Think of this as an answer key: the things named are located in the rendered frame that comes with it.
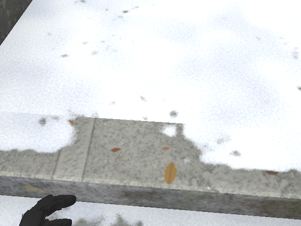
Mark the robot left hand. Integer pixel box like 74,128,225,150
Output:
19,194,76,226

